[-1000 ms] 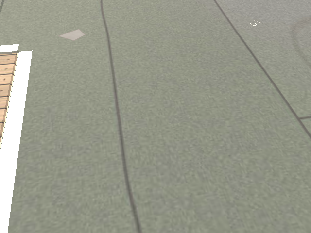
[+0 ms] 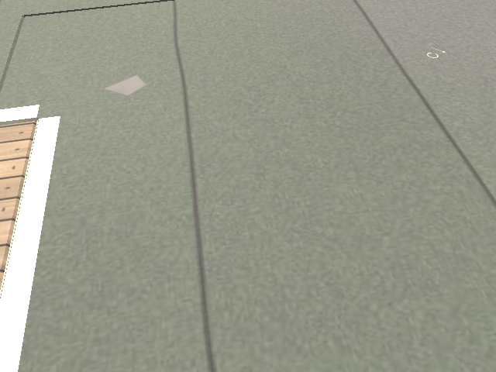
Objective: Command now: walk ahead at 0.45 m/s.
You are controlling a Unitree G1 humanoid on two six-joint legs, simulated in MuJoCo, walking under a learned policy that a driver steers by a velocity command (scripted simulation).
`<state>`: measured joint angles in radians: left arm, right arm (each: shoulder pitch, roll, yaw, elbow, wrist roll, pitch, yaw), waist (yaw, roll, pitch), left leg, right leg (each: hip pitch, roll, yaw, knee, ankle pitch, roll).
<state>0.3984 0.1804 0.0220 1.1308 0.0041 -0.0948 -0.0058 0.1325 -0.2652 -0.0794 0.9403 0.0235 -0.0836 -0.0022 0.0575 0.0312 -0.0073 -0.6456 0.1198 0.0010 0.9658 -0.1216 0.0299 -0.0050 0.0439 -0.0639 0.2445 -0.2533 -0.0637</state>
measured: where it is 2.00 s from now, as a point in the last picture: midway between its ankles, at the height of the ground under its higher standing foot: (212, 287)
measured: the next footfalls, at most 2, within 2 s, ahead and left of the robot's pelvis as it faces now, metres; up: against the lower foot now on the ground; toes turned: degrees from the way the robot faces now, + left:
left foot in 0.24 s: +0.35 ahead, +0.14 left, +0.00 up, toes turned +3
right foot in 0.70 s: +0.48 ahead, -0.08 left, +0.00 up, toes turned +0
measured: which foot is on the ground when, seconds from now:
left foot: up 0.00-0.22, down 0.24-0.98, up 1.00-1.00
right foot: down 0.00-0.26, up 0.28-0.68, down 0.70-1.00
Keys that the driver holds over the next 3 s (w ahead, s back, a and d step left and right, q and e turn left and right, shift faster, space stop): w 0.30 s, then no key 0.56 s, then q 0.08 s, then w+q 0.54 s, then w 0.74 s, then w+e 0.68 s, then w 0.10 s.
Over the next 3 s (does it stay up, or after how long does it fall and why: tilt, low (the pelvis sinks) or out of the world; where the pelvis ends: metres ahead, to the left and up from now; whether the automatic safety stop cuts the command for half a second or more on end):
stays up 1.28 0.37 0.00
